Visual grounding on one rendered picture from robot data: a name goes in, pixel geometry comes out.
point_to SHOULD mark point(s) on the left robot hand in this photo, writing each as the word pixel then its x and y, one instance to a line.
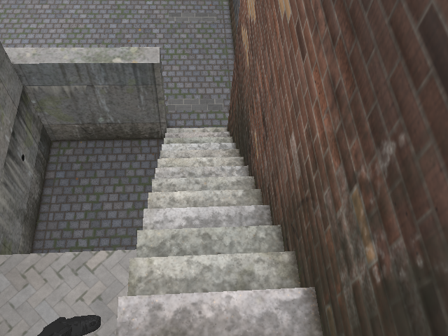
pixel 76 326

